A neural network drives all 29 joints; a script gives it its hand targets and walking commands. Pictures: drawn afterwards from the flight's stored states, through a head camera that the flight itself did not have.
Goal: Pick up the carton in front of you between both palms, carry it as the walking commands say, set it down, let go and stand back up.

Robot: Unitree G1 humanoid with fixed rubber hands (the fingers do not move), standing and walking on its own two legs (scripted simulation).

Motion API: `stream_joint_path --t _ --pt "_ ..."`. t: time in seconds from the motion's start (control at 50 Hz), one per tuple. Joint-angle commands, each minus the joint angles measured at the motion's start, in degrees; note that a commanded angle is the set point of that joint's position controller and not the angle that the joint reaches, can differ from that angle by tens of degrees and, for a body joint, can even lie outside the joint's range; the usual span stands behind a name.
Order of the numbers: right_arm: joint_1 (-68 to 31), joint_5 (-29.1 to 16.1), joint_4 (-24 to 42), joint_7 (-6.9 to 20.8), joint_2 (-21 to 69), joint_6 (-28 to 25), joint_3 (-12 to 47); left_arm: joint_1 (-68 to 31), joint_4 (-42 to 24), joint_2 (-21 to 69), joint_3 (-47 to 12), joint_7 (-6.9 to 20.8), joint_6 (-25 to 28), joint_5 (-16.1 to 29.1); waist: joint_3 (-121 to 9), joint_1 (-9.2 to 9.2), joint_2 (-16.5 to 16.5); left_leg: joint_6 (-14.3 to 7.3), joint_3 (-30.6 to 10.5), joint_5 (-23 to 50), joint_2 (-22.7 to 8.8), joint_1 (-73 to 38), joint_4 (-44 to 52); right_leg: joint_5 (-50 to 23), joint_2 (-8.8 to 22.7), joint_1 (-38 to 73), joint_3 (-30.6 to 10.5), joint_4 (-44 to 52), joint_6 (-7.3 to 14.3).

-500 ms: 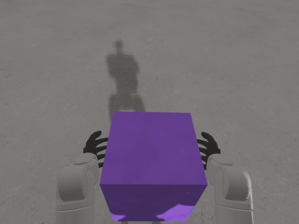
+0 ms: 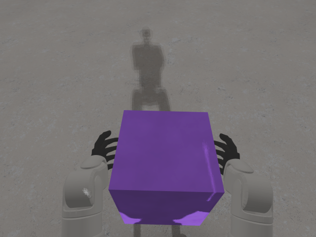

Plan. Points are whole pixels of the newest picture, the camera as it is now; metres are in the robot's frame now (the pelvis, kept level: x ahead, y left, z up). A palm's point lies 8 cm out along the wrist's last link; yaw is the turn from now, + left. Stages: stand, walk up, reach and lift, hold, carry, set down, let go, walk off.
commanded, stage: carry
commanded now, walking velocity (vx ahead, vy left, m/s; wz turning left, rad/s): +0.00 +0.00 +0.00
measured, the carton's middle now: (163, 171) +0.29 +0.00 -0.01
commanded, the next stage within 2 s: hold in 1.54 s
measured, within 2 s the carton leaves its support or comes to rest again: neither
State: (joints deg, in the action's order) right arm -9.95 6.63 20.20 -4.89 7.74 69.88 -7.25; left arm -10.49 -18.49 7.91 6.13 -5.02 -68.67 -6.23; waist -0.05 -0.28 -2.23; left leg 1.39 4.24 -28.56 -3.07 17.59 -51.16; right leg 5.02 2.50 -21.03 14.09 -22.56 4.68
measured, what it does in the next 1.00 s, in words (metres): walks ahead: left foot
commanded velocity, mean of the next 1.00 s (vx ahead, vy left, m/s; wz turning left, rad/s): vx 0.00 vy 0.00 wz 0.00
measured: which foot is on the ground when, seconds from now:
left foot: up 0.00-0.12, down 0.14-1.00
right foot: down 0.00-1.00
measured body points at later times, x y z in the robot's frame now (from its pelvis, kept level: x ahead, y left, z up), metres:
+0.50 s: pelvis +0.13 +0.03 +0.00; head +0.11 +0.04 +0.45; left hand +0.41 +0.18 +0.07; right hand +0.40 -0.13 +0.08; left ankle +0.09 +0.14 -0.74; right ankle +0.08 -0.08 -0.74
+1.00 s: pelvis +0.11 +0.04 +0.00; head +0.07 +0.04 +0.45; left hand +0.38 +0.18 +0.04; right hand +0.37 -0.12 +0.04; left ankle +0.09 +0.14 -0.74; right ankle +0.08 -0.08 -0.74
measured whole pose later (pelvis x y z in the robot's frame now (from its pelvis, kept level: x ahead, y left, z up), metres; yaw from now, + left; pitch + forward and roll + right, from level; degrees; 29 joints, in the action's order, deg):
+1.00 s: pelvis +0.11 +0.04 +0.00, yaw -2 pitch +2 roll +0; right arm -6.0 10.5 3.5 -2.2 7.3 54.7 -5.4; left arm -5.9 -3.8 7.3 5.8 -2.0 -54.6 -10.6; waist -7.6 0.0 -0.1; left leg -0.9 9.4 -17.0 -2.9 14.0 -29.2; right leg 17.0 5.1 -13.4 10.8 -29.0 -0.9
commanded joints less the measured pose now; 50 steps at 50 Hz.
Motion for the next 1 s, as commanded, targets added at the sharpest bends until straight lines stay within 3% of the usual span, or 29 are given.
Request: stream_joint_path --t 0.0,0.06,0.1,0.14,0.16,0.2,0.26,0.34,0.52,0.74,0.98 --pt "-26.97 -24.35 6.44 14.17 54.78 -1.74 44.44 -23.79 -6.66 55.44 -40.10 15.14 0.86 23.63 -25.40 0.04 9.47 -0.15 -0.64 0.78 -0.76 -0.33 12.25 -27.17 14.32 22.79 -11.04 6.13 2.64" --pt "-24.42 -23.42 7.72 13.51 53.64 -2.13 44.40 -20.92 -7.57 53.64 -40.03 15.16 1.06 23.16 -26.88 -0.30 10.82 0.30 2.01 9.60 -0.47 -2.96 20.40 -24.95 13.78 22.86 -8.49 4.04 2.74" --pt "-23.70 -23.13 8.22 13.45 52.35 -1.67 44.25 -20.42 -7.75 52.03 -39.94 15.11 0.73 22.72 -25.94 0.17 9.44 0.69 3.60 22.90 -1.70 -7.83 29.09 -19.40 11.64 19.00 -5.71 1.46 0.64" --pt "-22.99 -23.04 7.40 13.79 50.66 -0.55 43.81 -19.35 -5.95 50.63 -39.43 15.05 0.15 21.57 -24.85 0.14 6.97 0.60 1.53 30.35 -6.36 -13.46 30.66 -6.79 10.18 12.73 -5.86 -0.60 -2.48" --pt "-23.24 -22.56 5.68 14.02 50.03 -0.28 43.28 -20.19 -5.95 49.89 -39.60 15.14 -0.45 21.57 -22.84 -0.30 2.69 0.05 -1.10 34.92 -9.22 -10.42 27.91 -2.61 7.65 12.56 -5.55 -0.47 -4.11" --pt "-22.44 -22.06 1.92 14.62 49.96 0.31 41.97 -21.22 -3.66 49.62 -39.87 15.28 -1.47 21.50 -19.40 -0.15 -0.55 -0.22 -0.50 38.04 -9.22 -7.72 26.09 -6.84 7.95 13.14 -6.82 -2.02 -4.97" --pt "-21.76 -21.69 -1.73 15.13 49.77 0.43 40.72 -22.35 -1.51 49.43 -40.36 15.31 -1.92 21.68 -18.97 0.12 -1.07 -0.84 -0.22 47.84 -8.15 -7.98 24.29 -16.79 7.76 13.12 -7.12 -5.86 -5.37" --pt "-24.16 -22.30 -2.14 15.06 50.83 0.00 40.49 -24.97 -1.12 50.80 -40.75 15.22 -1.57 22.42 -20.53 0.17 -0.42 -1.16 0.17 54.13 -7.67 -9.85 22.31 -18.07 7.00 13.06 -6.76 -7.46 -6.23" --pt "-23.35 -22.34 -0.49 14.82 52.63 -1.23 41.70 -22.88 -1.33 52.61 -41.01 15.10 -0.24 22.15 -23.10 0.24 1.22 -1.69 0.39 52.67 -7.02 -10.46 20.37 -18.90 7.19 14.43 -6.82 -9.01 -6.19" --pt "-22.50 -19.01 -3.60 15.46 50.67 -8.42 42.57 -21.36 2.27 50.97 -41.15 15.44 7.19 18.25 -19.40 0.34 1.88 -2.21 -0.09 40.30 -6.84 -8.13 22.61 -10.49 7.90 12.80 -7.66 -6.35 -5.53" --pt "-20.92 -10.47 -14.47 14.54 44.34 -19.49 33.62 -20.24 12.99 44.35 -32.32 14.86 18.13 10.02 -15.90 0.30 2.08 -2.64 -0.60 28.81 -6.50 -5.88 26.51 -1.53 7.98 10.64 -8.58 -2.40 -5.07"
